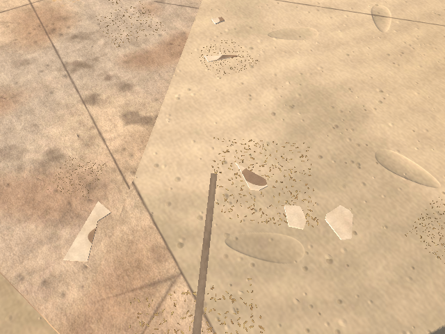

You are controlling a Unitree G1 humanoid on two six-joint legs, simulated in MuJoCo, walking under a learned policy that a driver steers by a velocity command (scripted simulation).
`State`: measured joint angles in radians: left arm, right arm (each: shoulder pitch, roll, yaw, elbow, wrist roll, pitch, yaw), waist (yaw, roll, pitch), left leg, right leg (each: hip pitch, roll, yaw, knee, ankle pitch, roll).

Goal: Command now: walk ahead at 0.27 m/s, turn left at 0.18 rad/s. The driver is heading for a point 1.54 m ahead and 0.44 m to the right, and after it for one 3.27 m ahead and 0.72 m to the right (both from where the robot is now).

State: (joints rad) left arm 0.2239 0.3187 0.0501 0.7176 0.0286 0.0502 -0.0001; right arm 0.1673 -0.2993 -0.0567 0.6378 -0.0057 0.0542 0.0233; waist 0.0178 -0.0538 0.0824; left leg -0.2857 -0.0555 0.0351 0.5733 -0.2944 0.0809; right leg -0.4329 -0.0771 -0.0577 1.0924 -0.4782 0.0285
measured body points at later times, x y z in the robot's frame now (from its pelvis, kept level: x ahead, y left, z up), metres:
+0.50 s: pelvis +0.22 -0.06 -0.02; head +0.24 -0.08 +0.43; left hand +0.45 +0.14 -0.12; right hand +0.14 -0.32 -0.16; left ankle +0.01 +0.08 -0.73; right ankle +0.36 -0.20 -0.70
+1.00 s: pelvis +0.62 -0.27 -0.02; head +0.65 -0.30 +0.43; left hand +0.75 -0.02 -0.14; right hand +0.68 -0.56 -0.13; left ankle +0.87 -0.31 -0.70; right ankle +0.38 -0.19 -0.72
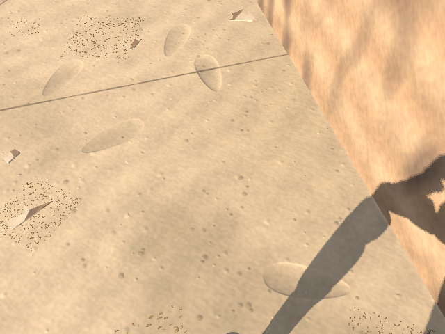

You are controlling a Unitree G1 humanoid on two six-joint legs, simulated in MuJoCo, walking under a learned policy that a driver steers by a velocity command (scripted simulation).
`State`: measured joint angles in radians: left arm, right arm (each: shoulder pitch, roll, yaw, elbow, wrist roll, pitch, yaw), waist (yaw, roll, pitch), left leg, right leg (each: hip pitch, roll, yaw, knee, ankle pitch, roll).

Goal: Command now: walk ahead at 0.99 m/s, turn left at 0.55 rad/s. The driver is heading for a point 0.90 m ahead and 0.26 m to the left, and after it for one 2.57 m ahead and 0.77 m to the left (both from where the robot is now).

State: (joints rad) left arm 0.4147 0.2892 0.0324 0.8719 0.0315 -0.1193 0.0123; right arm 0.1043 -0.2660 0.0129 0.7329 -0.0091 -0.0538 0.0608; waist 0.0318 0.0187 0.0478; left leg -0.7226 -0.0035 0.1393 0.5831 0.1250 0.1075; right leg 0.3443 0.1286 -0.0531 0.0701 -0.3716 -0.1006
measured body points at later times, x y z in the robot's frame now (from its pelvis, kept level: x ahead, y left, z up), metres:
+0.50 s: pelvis +0.50 +0.02 +0.00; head +0.54 +0.04 +0.45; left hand +0.68 +0.31 -0.04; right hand +0.58 -0.28 -0.11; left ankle +0.25 +0.04 -0.67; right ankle +0.68 -0.06 -0.71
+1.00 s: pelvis +0.89 +0.26 +0.01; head +0.91 +0.27 +0.46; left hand +0.68 +0.40 -0.13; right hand +1.19 +0.22 -0.09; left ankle +0.89 +0.33 -0.71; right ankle +0.81 +0.00 -0.57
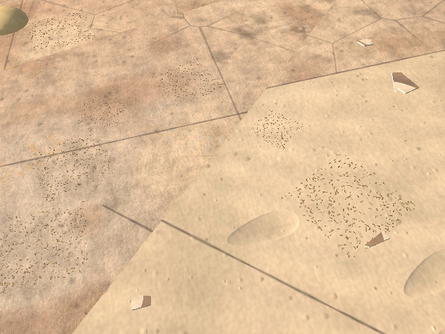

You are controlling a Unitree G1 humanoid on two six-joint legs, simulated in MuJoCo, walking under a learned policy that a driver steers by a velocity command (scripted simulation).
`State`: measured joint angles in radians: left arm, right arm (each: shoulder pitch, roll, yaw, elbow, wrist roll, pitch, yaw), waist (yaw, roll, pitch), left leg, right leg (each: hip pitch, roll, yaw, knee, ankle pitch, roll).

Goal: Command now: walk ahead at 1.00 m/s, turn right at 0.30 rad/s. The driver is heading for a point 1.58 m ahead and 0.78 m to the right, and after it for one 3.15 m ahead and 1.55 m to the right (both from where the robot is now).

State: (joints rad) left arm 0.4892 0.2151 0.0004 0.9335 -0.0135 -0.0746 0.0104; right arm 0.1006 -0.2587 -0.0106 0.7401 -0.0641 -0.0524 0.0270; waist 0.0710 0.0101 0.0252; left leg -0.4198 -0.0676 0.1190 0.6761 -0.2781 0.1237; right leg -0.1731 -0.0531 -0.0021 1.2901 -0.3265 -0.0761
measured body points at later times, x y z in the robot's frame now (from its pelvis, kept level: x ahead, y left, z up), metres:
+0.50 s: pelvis +0.46 -0.11 +0.00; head +0.48 -0.11 +0.45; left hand +0.58 +0.16 -0.13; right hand +0.56 -0.39 -0.08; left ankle +0.45 +0.08 -0.59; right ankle +0.48 -0.13 -0.71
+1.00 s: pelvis +0.88 -0.27 +0.02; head +0.89 -0.29 +0.47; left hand +1.22 -0.24 -0.06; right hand +0.66 -0.49 -0.09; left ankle +0.95 -0.16 -0.71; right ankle +0.80 -0.34 -0.62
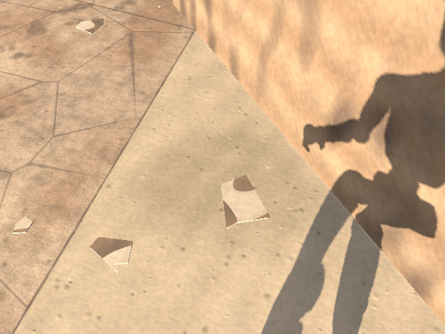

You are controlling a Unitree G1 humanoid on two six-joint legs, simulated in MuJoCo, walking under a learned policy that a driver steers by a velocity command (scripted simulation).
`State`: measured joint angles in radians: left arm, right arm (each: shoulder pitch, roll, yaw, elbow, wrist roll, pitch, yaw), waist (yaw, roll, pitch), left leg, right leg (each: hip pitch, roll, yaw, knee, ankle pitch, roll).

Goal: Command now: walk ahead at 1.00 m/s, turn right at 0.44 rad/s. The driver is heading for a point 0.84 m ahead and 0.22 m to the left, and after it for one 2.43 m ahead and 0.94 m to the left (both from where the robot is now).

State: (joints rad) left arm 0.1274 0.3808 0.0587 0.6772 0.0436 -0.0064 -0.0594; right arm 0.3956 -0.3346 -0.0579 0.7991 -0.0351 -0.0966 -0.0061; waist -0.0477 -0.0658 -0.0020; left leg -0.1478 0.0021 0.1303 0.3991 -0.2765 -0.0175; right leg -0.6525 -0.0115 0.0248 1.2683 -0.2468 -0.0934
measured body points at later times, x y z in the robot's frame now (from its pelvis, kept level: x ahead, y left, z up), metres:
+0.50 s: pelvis +0.45 +0.00 +0.00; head +0.47 +0.01 +0.45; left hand +0.36 +0.29 -0.12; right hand +0.67 -0.23 -0.10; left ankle +0.56 +0.15 -0.65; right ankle +0.35 -0.11 -0.74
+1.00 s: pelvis +0.85 +0.14 -0.01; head +0.89 +0.18 +0.44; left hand +0.91 +0.47 -0.07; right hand +1.04 -0.10 -0.12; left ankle +0.75 +0.13 -0.74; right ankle +1.10 +0.15 -0.70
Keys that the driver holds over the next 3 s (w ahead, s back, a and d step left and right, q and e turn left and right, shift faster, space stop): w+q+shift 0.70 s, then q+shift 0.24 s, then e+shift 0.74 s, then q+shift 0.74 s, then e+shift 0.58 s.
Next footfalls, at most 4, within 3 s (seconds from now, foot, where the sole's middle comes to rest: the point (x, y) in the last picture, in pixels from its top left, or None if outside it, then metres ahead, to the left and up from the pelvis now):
0.22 right None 0.39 -0.11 -0.77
0.66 left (173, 249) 0.78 0.15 -0.77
1.06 right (156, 171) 1.12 0.22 -0.77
1.48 left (132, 205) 0.97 0.30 -0.77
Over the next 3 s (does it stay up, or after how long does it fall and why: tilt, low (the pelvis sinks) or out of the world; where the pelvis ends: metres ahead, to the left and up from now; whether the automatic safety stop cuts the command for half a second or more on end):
stays up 1.00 0.18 0.01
